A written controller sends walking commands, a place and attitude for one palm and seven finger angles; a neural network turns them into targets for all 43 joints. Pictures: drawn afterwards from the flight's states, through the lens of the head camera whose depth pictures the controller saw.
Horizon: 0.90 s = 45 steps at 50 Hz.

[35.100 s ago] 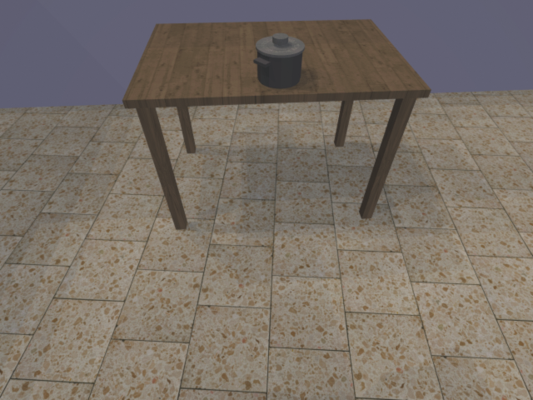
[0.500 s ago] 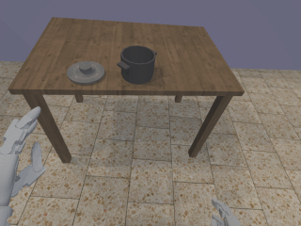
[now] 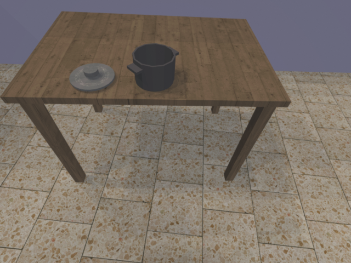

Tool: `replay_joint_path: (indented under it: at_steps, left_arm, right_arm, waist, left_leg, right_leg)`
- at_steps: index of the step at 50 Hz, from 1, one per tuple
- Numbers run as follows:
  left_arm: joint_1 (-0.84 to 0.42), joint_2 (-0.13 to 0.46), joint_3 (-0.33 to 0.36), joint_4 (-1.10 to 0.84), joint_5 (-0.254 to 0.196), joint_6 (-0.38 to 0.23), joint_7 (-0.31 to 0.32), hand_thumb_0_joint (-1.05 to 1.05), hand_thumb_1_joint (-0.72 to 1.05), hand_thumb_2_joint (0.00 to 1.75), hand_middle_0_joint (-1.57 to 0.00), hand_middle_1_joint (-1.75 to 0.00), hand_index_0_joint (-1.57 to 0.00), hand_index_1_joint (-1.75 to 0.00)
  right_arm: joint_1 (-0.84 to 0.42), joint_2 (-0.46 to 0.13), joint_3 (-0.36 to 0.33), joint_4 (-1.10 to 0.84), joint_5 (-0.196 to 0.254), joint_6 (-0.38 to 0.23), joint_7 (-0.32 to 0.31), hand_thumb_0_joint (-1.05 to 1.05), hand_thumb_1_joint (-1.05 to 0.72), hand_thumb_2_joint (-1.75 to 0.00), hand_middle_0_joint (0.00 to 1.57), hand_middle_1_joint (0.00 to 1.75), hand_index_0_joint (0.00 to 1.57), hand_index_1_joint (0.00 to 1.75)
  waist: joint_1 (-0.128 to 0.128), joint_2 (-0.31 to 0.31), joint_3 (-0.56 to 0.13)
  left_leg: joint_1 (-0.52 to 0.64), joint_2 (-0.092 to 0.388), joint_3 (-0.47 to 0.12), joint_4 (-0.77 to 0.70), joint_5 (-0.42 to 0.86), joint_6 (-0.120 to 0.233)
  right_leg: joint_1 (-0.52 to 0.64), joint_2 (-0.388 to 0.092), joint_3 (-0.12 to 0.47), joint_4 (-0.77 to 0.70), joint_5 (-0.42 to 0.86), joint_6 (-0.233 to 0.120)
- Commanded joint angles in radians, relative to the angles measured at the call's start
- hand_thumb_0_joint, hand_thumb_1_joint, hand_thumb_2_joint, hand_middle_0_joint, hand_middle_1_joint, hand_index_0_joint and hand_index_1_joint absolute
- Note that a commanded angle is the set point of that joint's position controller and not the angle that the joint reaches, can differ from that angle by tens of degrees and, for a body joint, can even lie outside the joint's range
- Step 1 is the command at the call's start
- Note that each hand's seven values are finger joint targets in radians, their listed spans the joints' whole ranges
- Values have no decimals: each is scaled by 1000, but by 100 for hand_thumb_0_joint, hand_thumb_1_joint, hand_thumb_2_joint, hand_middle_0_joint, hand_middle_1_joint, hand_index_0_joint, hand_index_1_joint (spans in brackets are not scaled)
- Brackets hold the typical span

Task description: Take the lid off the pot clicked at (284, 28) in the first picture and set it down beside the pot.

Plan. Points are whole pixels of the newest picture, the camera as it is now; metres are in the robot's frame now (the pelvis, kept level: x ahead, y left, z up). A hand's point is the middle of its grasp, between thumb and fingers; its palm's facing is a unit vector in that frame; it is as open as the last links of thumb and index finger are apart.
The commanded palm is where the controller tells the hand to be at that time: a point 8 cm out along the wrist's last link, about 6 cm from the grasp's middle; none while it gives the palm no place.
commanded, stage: stop stepping back and stand still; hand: left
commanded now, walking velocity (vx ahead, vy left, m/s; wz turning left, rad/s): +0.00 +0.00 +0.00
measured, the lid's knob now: (91, 71) +0.73 +0.33 -0.01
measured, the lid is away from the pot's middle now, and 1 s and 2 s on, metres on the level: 0.23 0.23 0.23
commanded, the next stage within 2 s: let the arm hang, fingers relaxed in 0.60 s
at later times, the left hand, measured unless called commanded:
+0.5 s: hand out of the picture +0.05 +0.14 -0.17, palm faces +0.03 -0.98 -0.20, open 7.3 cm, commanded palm none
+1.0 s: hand out of the picture +0.06 +0.14 -0.16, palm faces +0.04 -0.98 -0.21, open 7.3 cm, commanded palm none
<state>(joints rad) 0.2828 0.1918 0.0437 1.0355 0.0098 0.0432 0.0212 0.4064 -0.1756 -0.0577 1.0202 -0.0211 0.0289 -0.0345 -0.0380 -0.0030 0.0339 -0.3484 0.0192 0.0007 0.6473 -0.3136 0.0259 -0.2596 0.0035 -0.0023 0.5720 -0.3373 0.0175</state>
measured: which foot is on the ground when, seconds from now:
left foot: down 0.00-1.00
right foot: down 0.00-1.00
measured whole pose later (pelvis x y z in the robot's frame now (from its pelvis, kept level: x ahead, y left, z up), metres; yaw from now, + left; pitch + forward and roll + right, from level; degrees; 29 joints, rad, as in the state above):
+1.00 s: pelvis +0.05 -0.03 +0.01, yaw -1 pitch +0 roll +0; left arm 0.25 0.14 0.04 1.13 0.00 0.00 0.05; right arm 0.29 -0.11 -0.04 1.14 -0.01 0.01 -0.05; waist -0.02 0.01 0.04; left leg -0.15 0.03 0.01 0.46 -0.31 -0.02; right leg -0.09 0.01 0.01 0.43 -0.34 -0.01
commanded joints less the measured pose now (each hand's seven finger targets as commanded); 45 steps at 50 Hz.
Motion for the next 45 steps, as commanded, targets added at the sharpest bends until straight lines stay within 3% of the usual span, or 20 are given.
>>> replay_joint_path:
  at_steps: [1,3,4,9,11,15,24,26,43,45]
  left_arm:
    - [30,44,-12,-9,-5,-39,-5,0,90,90,-20,-30,-20,-30]
    - [41,46,-16,17,-9,-52,3,0,90,90,-20,-30,-20,-30]
    - [39,51,-16,24,-10,-57,8,0,90,90,-20,-30,-20,-30]
    - [35,37,-14,47,-6,-60,23,0,90,90,-20,-30,-20,-30]
    - [34,23,-16,55,-4,-58,28,0,90,90,-20,-30,-20,-30]
    - [43,18,-13,69,-5,-57,31,0,90,90,-20,-30,-20,-30]
    - [44,30,-5,70,-6,-59,29,0,90,90,-20,-30,-20,-30]
    - [37,25,-6,68,-6,-57,30,0,90,90,-20,-30,-20,-30]
    - [35,28,0,62,-7,-58,29,0,90,90,-20,-30,-20,-30]
    - [25,26,0,60,-7,-56,29,0,90,90,-20,-30,-20,-30]
  right_arm:
    - [-1,-74,-3,-23,4,-41,-10,0,-90,-90,20,30,20,30]
    - [13,-49,1,1,11,-46,-11,0,-90,-90,20,30,20,30]
    - [22,-38,1,14,14,-47,-11,0,-90,-90,20,30,20,30]
    - [3,-15,0,63,17,-38,-13,0,-90,-90,20,30,20,30]
    - [-6,-6,0,79,16,-32,-13,0,-90,-90,20,30,20,30]
    - [-19,3,0,91,15,-30,-15,0,-90,-90,20,30,20,30]
    - [-32,-13,3,94,13,-32,-20,0,-90,-90,20,30,20,30]
    - [-37,-12,3,95,14,-29,-20,0,-90,-90,20,30,20,30]
    - [-28,-16,7,101,11,-32,-24,0,-90,-90,20,30,20,30]
    - [-28,-14,7,103,12,-30,-24,0,-90,-90,20,30,20,30]
  waist:
    - [39,135,7]
    - [26,29,-61]
    - [19,5,-85]
    - [10,-50,-46]
    - [9,-41,4]
    - [14,-14,22]
    - [17,15,-17]
    - [17,0,8]
    - [18,7,-5]
    - [17,8,25]
  left_leg:
    - [4,128,-165,-311,102,52]
    - [96,85,-79,-223,278,29]
    - [132,76,-53,-199,320,20]
    - [169,70,-25,-181,343,10]
    - [164,70,-22,-193,328,8]
    - [173,72,-19,-196,327,7]
    - [204,73,-6,-187,370,2]
    - [197,75,-8,-194,355,2]
    - [225,81,-13,-210,397,2]
    - [212,81,-17,-223,366,2]
  right_leg:
    - [70,-44,19,-114,157,-52]
    - [109,-74,51,-141,301,-61]
    - [119,-87,55,-146,352,-62]
    - [113,-98,52,-159,436,-62]
    - [86,-94,55,-167,415,-62]
    - [86,-88,58,-171,402,-63]
    - [129,-93,64,-167,481,-65]
    - [118,-88,62,-173,463,-63]
    - [137,-86,50,-180,468,-61]
    - [120,-81,47,-186,426,-59]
